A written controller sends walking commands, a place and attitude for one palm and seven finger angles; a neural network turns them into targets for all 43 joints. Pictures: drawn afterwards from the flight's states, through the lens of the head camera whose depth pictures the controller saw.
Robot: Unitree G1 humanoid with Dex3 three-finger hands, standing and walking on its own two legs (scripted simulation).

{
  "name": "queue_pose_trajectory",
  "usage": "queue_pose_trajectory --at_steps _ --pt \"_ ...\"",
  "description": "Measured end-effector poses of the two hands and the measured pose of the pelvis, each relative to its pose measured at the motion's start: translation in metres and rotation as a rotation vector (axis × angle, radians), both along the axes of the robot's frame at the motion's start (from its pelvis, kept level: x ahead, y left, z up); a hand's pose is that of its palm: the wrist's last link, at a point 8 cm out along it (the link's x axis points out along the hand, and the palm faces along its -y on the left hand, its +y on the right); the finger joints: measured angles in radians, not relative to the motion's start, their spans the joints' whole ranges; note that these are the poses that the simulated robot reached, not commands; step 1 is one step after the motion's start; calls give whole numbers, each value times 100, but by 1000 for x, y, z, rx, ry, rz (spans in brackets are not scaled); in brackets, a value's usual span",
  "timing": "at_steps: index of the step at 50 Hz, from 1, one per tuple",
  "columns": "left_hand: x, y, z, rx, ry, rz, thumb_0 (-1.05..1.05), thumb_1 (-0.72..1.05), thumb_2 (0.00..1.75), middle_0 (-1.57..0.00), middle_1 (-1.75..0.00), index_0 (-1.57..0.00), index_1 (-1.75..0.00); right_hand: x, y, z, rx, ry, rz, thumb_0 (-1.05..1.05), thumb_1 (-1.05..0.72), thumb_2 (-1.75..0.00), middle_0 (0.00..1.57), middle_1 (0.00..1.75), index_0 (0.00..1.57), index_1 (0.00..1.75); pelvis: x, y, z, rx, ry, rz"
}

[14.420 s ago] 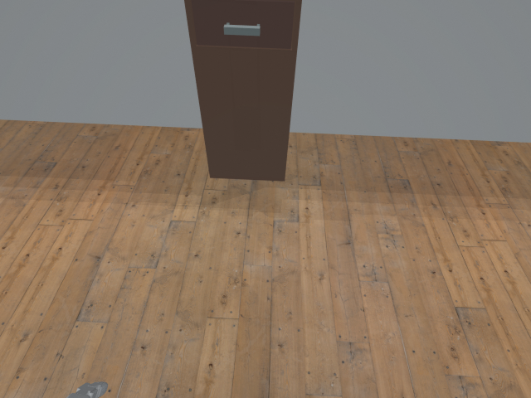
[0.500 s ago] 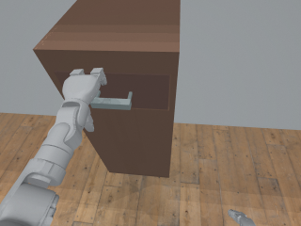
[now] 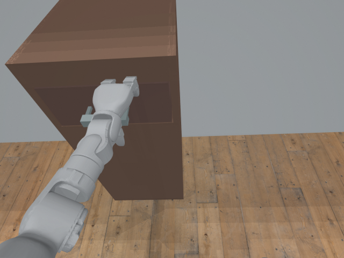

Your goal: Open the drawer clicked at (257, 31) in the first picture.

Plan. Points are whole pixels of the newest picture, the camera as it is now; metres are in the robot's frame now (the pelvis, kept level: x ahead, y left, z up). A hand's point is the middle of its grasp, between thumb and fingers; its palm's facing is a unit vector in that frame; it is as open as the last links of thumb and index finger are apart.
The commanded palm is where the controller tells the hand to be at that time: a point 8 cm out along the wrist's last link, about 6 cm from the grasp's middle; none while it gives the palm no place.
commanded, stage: move the hooked fingers above the handle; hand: left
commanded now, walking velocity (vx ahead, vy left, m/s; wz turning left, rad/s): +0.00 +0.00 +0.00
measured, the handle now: (106, 114) +0.49 +0.19 +0.04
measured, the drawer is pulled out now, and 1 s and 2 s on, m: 0.00 0.00 0.00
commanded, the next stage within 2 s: none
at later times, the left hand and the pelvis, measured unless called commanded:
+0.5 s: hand (103, 130) +0.40 +0.17 +0.08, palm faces -0.13 -0.02 -0.99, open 13.8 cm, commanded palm +0.42 +0.19 +0.16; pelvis -0.01 -0.02 +0.00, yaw +5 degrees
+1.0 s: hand (114, 106) +0.45 +0.14 +0.12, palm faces -0.01 -0.02 -1.00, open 13.7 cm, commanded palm +0.41 +0.21 +0.15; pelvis -0.01 -0.02 +0.00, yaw -1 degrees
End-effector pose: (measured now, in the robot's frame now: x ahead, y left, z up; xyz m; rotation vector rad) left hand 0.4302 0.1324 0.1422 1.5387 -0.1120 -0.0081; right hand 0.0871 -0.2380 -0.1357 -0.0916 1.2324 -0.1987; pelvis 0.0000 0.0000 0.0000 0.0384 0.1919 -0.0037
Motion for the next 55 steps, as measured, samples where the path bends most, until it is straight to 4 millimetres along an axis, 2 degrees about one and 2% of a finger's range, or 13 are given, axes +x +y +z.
queue_pose_trajectory --at_steps 5,8,16,19,21,24,29,33,35,39,46,50,55 --pt "1 -3 7 11 54 41 0 -49 30 -46 -123 -38 -128 1 -7 9 -17 -48 -26 1 -90 -90 20 30 20 30 -6 -8 3 4 -25 -11" --pt "1 4 11 11 72 62 0 -49 30 -42 -122 -39 -126 3 -17 15 -38 -83 -37 1 -90 -90 20 30 20 30 -9 -13 4 6 -33 -17" --pt "-15 76 12 35 129 237 0 -49 30 -34 -120 -35 -122 5 -50 21 -96 -104 -10 1 -90 -90 20 30 20 30 -9 -26 2 9 -28 0" --pt "-27 89 4 51 183 235 0 -49 30 -33 -120 -33 -121 7 -59 21 -112 -85 25 1 -90 -90 20 30 20 30 -8 -28 2 6 -29 30" --pt "-34 82 -3 42 214 176 0 -49 30 -33 -120 -33 -121 9 -62 20 -121 -70 55 1 -90 -90 20 30 20 30 -7 -28 1 3 -32 58" --pt "-39 52 -8 15 208 18 0 -49 30 -32 -120 -32 -121 16 -61 17 -130 -62 90 1 -90 -90 20 30 20 30 -8 -26 0 1 -34 85" --pt "-27 1 4 -26 63 -171 0 -49 30 -33 -120 -32 -120 25 -46 10 -89 -88 84 1 -90 -90 20 30 20 30 -6 -20 -4 2 -9 77" --pt "-3 -2 24 -57 -63 -100 0 -49 30 -40 -126 -32 -120 24 -28 3 -28 -92 54 1 -90 -90 20 30 20 30 -3 -17 -5 8 13 39" --pt "-2 -5 26 -41 -91 -73 0 -49 30 -49 -132 -35 -123 22 -19 0 0 -74 59 1 -90 -90 20 30 20 30 -2 -15 -4 8 15 30" --pt "0 -13 31 -7 -86 -9 0 -49 30 -52 -132 -38 -131 21 -5 -1 33 -44 62 1 -90 -90 20 30 20 30 -3 -15 -2 9 4 15" --pt "-1 -16 38 18 -2 48 0 -49 30 -45 -125 -36 -132 28 -7 15 2 -120 15 1 -90 -90 21 30 21 30 -10 -17 2 10 -33 -8" --pt "-2 5 28 7 83 117 0 -49 30 -39 -123 -33 -127 30 -22 26 -44 -172 -8 1 -90 -90 21 30 21 30 -14 -20 2 9 -44 -13" --pt "-15 65 -3 25 210 225 1 -49 30 -34 -121 -32 -123 21 -45 30 -108 -173 -6 1 -90 -90 20 30 20 30 -15 -24 1 6 -33 3"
